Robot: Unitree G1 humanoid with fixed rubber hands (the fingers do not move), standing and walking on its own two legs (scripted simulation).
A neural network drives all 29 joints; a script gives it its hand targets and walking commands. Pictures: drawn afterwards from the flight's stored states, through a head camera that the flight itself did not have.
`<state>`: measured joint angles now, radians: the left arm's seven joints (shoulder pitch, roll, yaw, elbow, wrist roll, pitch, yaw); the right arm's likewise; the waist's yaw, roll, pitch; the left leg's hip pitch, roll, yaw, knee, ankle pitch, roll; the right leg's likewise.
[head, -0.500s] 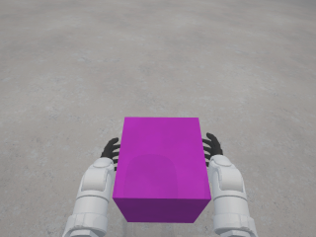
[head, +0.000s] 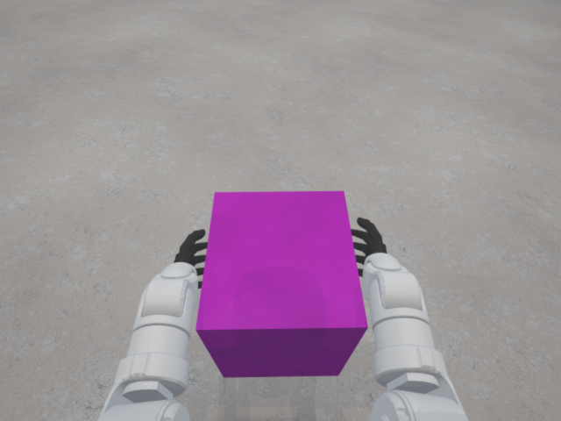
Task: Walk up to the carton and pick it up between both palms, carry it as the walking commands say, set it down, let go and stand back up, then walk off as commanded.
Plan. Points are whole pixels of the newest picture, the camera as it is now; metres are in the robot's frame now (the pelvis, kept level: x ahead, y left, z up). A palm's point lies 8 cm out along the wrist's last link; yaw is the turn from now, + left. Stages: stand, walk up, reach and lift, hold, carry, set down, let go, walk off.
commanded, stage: reach and lift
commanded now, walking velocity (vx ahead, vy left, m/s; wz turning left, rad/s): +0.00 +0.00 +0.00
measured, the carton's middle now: (280, 289) +0.31 +0.00 -0.01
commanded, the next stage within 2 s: hold in 0.90 s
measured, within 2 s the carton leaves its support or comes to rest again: neither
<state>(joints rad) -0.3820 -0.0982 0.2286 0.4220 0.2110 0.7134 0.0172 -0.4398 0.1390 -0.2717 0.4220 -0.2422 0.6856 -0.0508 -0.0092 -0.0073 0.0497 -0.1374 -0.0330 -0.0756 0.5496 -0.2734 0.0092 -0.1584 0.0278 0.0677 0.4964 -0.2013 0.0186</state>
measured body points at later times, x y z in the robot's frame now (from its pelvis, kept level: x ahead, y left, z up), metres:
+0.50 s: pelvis +0.02 +0.00 +0.00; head -0.02 +0.00 +0.45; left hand +0.31 +0.14 +0.03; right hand +0.32 -0.15 +0.05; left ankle +0.03 +0.11 -0.73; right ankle +0.05 -0.13 -0.73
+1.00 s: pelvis +0.01 -0.01 +0.00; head -0.04 -0.01 +0.45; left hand +0.29 +0.14 +0.02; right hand +0.31 -0.15 +0.05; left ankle +0.03 +0.11 -0.73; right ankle +0.05 -0.13 -0.73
